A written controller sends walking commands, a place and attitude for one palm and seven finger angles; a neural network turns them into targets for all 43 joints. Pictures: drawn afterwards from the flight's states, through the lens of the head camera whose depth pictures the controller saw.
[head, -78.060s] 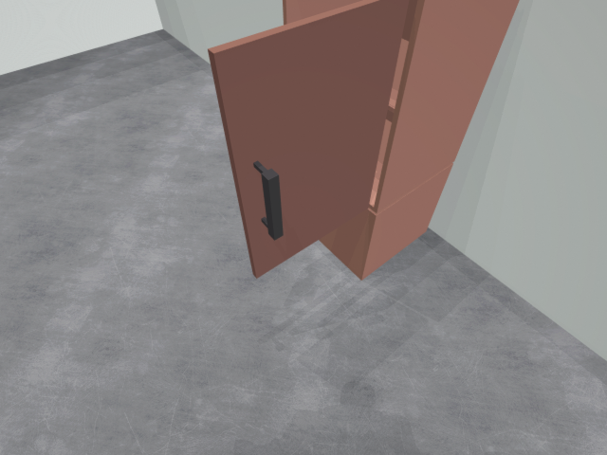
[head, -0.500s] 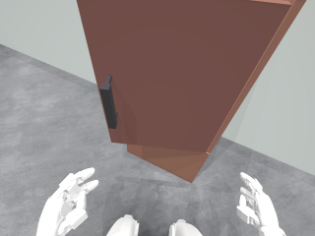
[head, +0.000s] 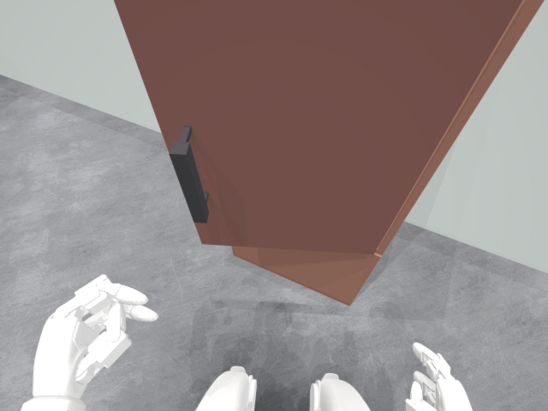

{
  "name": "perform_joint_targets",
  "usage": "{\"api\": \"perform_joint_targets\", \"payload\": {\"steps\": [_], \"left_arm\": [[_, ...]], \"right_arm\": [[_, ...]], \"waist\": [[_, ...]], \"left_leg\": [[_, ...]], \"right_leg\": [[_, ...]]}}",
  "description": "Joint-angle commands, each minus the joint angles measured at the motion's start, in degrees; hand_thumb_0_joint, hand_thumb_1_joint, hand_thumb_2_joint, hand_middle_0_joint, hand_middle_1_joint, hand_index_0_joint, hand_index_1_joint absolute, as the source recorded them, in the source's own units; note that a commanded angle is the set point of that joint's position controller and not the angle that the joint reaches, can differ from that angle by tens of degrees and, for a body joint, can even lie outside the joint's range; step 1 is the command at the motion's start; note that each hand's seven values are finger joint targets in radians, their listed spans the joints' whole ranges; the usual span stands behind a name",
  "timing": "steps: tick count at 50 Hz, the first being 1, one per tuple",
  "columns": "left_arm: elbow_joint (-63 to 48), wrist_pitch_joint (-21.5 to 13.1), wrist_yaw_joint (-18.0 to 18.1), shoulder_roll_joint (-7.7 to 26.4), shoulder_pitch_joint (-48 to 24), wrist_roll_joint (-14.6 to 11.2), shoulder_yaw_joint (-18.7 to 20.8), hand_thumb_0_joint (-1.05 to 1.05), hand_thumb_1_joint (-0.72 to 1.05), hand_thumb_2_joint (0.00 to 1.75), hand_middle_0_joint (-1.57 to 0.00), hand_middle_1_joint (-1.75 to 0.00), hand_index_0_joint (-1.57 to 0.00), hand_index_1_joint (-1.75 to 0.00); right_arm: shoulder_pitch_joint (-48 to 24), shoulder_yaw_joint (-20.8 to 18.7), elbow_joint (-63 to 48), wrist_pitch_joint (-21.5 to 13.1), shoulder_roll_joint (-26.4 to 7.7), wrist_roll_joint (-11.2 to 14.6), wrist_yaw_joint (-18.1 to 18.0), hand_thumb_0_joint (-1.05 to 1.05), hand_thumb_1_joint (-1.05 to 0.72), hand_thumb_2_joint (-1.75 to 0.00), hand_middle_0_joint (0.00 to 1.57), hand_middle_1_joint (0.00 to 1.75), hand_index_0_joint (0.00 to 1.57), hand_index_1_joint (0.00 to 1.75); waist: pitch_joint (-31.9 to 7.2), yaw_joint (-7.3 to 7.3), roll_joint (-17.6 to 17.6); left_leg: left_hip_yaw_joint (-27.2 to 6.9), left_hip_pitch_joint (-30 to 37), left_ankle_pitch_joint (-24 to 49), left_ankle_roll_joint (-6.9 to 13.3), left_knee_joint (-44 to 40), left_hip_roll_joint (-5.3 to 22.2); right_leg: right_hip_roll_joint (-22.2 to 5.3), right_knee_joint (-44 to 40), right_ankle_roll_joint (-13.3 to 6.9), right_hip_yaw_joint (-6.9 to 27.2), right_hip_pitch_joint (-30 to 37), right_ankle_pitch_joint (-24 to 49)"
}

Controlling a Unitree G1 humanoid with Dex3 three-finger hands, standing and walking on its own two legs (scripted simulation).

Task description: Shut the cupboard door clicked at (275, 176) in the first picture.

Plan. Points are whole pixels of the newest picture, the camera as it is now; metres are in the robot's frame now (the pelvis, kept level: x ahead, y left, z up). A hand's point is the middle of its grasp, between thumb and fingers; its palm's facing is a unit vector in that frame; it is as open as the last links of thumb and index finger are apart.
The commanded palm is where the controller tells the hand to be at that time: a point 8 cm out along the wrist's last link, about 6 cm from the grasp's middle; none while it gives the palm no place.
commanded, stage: raise the hand and make a fist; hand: left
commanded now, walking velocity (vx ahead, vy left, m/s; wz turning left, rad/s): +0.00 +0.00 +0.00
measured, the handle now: (194, 177) +0.45 +0.17 +0.04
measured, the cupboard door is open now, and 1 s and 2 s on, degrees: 21 21 21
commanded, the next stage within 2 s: bring the fist close to the handle in 1.00 s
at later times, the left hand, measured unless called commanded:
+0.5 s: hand (131, 336) +0.21 +0.20 +0.03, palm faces -0.04 -1.00 -0.01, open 3.1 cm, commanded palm +0.19 +0.26 +0.05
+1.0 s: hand (133, 313) +0.23 +0.20 +0.05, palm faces +0.03 -1.00 -0.04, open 3.1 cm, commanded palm +0.20 +0.25 +0.05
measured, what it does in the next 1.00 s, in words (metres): stands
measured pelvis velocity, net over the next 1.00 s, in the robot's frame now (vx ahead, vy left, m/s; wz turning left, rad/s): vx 0.00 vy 0.01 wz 0.00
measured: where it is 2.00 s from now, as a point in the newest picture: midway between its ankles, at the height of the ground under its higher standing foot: outside the picture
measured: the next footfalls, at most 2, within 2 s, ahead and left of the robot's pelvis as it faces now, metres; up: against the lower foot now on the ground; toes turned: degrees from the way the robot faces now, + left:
none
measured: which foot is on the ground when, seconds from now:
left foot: down 0.00-1.00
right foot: down 0.00-1.00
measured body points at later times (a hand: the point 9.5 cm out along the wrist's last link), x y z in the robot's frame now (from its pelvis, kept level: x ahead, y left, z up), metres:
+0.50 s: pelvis +0.00 +0.02 +0.00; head +0.07 +0.04 +0.44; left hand +0.20 +0.25 +0.04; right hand +0.20 -0.20 -0.06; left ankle +0.02 +0.09 -0.64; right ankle +0.03 -0.09 -0.64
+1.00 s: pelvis +0.00 +0.01 +0.00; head +0.08 +0.01 +0.44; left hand +0.22 +0.25 +0.06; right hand +0.19 -0.23 -0.08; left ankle +0.02 +0.09 -0.64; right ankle +0.03 -0.09 -0.64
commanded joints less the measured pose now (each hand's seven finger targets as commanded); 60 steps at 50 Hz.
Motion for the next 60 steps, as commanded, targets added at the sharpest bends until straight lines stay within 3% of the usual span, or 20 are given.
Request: {"api": "perform_joint_targets", "payload": {"steps": [1,4,7,9,12,15,17,19,22,24,27,31,35,38,42,48,52,55,57,60], "left_arm": [[-5.6,-8.0,-4.1,3.2,-3.4,0.3,-4.7,0.0,0.9,0.9,-1.04,-1.22,-1.04,-1.22],[-7.4,-6.3,-6.3,7.1,-3.4,-0.6,-1.8,0.0,0.9,0.9,-1.1,-1.28,-1.1,-1.28],[-13.3,-4.6,-4.3,12.1,-3.7,-1.5,4.5,0.0,0.9,0.9,-1.15,-1.34,-1.15,-1.34],[-16.7,-4.4,-2.0,10.3,-2.4,-2.1,4.5,0.0,0.9,0.9,-1.19,-1.38,-1.19,-1.38],[-15.7,-3.7,0.7,7.8,-2.0,-1.4,3.1,0.0,0.9,0.9,-1.24,-1.44,-1.24,-1.44],[-8.6,-1.7,-0.2,4.0,-2.1,0.3,-2.2,0.0,0.9,0.9,-1.3,-1.5,-1.3,-1.5],[-5.2,-0.1,-2.1,3.9,-4.4,1.2,-4.2,0.0,0.9,0.9,-1.3,-1.5,-1.3,-1.5],[-5.7,0.4,-3.5,6.1,-7.0,1.6,-3.8,0.0,0.9,0.9,-1.3,-1.5,-1.3,-1.5],[-10.4,-0.7,-3.6,10.8,-10.9,0.5,1.3,0.0,0.9,0.9,-1.3,-1.5,-1.3,-1.5],[-13.7,-2.3,-2.8,11.3,-10.7,-0.4,3.3,0.0,0.9,0.9,-1.3,-1.5,-1.3,-1.5],[-14.1,-4.0,-1.3,11.5,-9.4,-1.2,4.9,0.0,0.9,0.9,-1.3,-1.5,-1.3,-1.5],[-6.5,-1.8,-2.3,6.7,-6.5,-0.6,-0.1,0.0,0.9,0.9,-1.3,-1.5,-1.3,-1.5],[-4.8,1.4,-4.8,7.4,-7.1,-0.6,-0.8,0.0,0.9,0.9,-1.3,-1.5,-1.3,-1.5],[-9.5,0.4,-4.3,10.9,-9.5,-1.0,2.5,0.0,0.9,0.9,-1.3,-1.5,-1.3,-1.5],[-12.5,-3.7,-1.5,11.8,-9.6,-1.6,5.2,0.0,0.9,0.9,-1.3,-1.5,-1.3,-1.5],[-4.0,-2.1,-3.2,6.7,-6.4,-0.7,-0.2,0.0,0.9,0.9,-1.3,-1.5,-1.3,-1.5],[-6.6,0.2,-5.0,9.5,-8.9,-1.2,0.9,0.0,0.9,0.9,-1.3,-1.5,-1.3,-1.5],[-10.9,-1.4,-4.0,11.0,-10.0,-1.6,3.1,0.0,0.9,0.9,-1.3,-1.5,-1.3,-1.5],[-11.8,-2.8,-2.2,12.1,-14.6,-1.5,4.2,0.0,0.9,0.9,-1.3,-1.5,-1.3,-1.5],[-7.2,-4.0,-0.9,8.8,-15.6,-0.7,1.9,0.0,0.9,0.9,-1.3,-1.5,-1.3,-1.5]], "right_arm": [[-5.2,-2.8,-9.2,-4.4,-8.6,-0.1,-0.6,0.0,-0.9,-0.9,0.2,0.3,0.2,0.3],[-5.0,-3.1,-10.7,-4.6,-9.7,0.6,-1.3,0.0,-0.9,-0.9,0.2,0.3,0.2,0.3],[-5.3,-3.1,-11.7,-3.8,-9.3,0.5,-1.6,0.0,-0.9,-0.9,0.2,0.3,0.2,0.3],[-5.4,-2.9,-12.3,-3.1,-8.2,0.4,-1.4,0.0,-0.9,-0.9,0.2,0.3,0.2,0.3],[-5.0,-2.5,-12.1,-1.9,-8.0,0.0,-1.0,0.0,-0.9,-0.9,0.2,0.3,0.2,0.3],[-4.7,-2.3,-12.1,-0.9,-8.9,0.1,-0.6,0.0,-0.9,-0.9,0.2,0.3,0.2,0.3],[-4.4,-2.0,-12.4,-0.6,-9.7,0.3,-0.7,0.0,-0.9,-0.9,0.2,0.3,0.2,0.3],[-4.2,-1.9,-13.0,-0.9,-10.2,0.5,-0.9,0.0,-0.9,-0.9,0.2,0.3,0.2,0.3],[-4.0,-1.8,-13.3,-1.3,-10.1,0.2,-1.4,0.0,-0.9,-0.9,0.2,0.3,0.2,0.3],[-4.2,-1.6,-13.6,-1.5,-9.4,0.0,-1.3,0.0,-0.9,-0.9,0.2,0.3,0.2,0.3],[-4.3,-1.3,-12.8,-1.6,-9.0,-0.3,-0.9,0.0,-0.9,-0.9,0.2,0.3,0.2,0.3],[-4.0,-1.5,-12.1,-0.9,-9.6,0.1,-0.3,0.0,-0.9,-0.9,0.2,0.3,0.2,0.3],[-3.3,-1.9,-12.9,-0.8,-10.3,0.7,-0.6,0.0,-0.9,-0.9,0.2,0.3,0.2,0.3],[-3.5,-2.0,-13.2,-1.0,-10.1,0.5,-1.0,0.0,-0.9,-0.9,0.2,0.3,0.2,0.3],[-3.7,-1.8,-12.4,-1.2,-8.9,-0.1,-1.0,0.0,-0.9,-0.9,0.2,0.3,0.2,0.3],[-3.7,-1.9,-11.9,-0.3,-9.6,0.3,-0.3,0.0,-0.9,-0.9,0.2,0.3,0.2,0.3],[-3.4,-1.9,-12.9,0.1,-9.7,0.6,-0.9,0.0,-0.9,-0.9,0.2,0.3,0.2,0.3],[-3.8,-1.8,-13.1,0.0,-9.0,0.5,-1.2,0.0,-0.9,-0.9,0.2,0.3,0.2,0.3],[-3.7,-1.5,-12.2,-0.2,-8.9,0.0,-1.4,0.0,-0.9,-0.9,0.2,0.3,0.2,0.3],[-3.9,-1.3,-11.1,-0.4,-8.7,-0.2,-0.9,0.0,-0.9,-0.9,0.2,0.3,0.2,0.3]], "waist": [[-7.7,-2.77,-1.9],[-12.2,-0.87,-0.7],[-17.7,2.03,2.9],[-19.0,2.63,5.1],[-16.3,1.6,4.2],[-8.4,-1.25,1.4],[-5.4,-2.42,-0.3],[-6.1,-2.37,0.4],[-11.3,-0.69,2.5],[-14.7,0.63,5.3],[-15.4,1.26,6.8],[-10.1,-0.95,2.9],[-10.7,-1.25,-0.1],[-14.4,-0.17,1.5],[-15.2,0.89,3.4],[-10.9,-0.98,-0.1],[-12.3,-1.08,-1.0],[-14.4,-0.2,0.3],[-13.7,-0.81,1.3],[-11.7,-1.48,1.7]], "left_leg": [[-4.7,2.4,9.7,-0.9,-7.5,0.6],[-5.1,4.5,8.8,-0.8,-9.3,0.6],[-5.2,7.9,13.1,-1.3,-10.9,0.4],[-5.4,11.2,16.4,-2.2,-12.1,0.4],[-5.9,11.7,18.9,-2.5,-12.3,0.7],[-6.5,8.5,12.1,-2.6,-12.9,1.1],[-7.1,6.5,8.2,-2.0,-13.3,1.1],[-7.5,6.8,5.9,-2.1,-13.8,1.0],[-7.2,9.1,8.9,-2.2,-13.4,0.7],[-7.1,12.3,13.0,-3.1,-13.6,0.8],[-7.1,12.7,15.5,-3.5,-13.3,0.7],[-6.6,9.4,12.2,-3.0,-13.3,0.9],[-5.8,7.6,11.8,-1.9,-12.9,0.5],[-5.2,8.9,15.3,-1.8,-12.0,0.4],[-4.8,9.3,18.3,-2.2,-11.0,0.3],[-3.7,4.9,12.9,-1.2,-9.9,0.2],[-3.2,3.6,12.6,-0.5,-9.1,0.0],[-3.1,5.2,14.4,-0.6,-9.0,0.2],[-3.2,4.7,14.3,-0.6,-8.0,0.3],[-3.4,3.8,12.3,-0.9,-7.5,0.3]], "right_leg": [[-0.5,-8.8,1.4,5.4,4.3,4.3],[-0.4,-9.0,1.0,5.2,6.0,2.6],[0.2,-7.3,0.6,4.1,9.6,7.5],[0.3,-6.5,0.6,2.8,10.2,10.6],[0.9,-6.3,0.6,1.6,9.0,12.2],[0.9,-7.9,1.0,0.9,5.0,7.8],[0.9,-8.9,1.0,1.2,4.0,5.5],[0.6,-9.5,0.9,1.6,4.0,4.1],[0.8,-8.8,0.5,2.2,6.8,6.1],[0.8,-8.0,0.3,2.0,7.7,8.4],[1.1,-7.3,0.1,1.7,8.0,9.8],[1.0,-8.7,0.7,1.4,6.6,8.2],[0.6,-10.2,1.1,2.4,9.1,8.5],[0.5,-9.2,0.8,3.0,11.1,11.4],[0.7,-7.7,0.5,3.2,11.5,13.7],[0.1,-9.8,1.2,4.6,10.5,9.7],[-0.3,-11.8,1.5,7.2,13.8,9.2],[-0.4,-11.0,1.4,7.2,14.8,11.5],[-0.1,-10.2,1.3,7.1,13.4,11.6],[0.0,-9.5,1.3,6.4,9.8,8.8]]}}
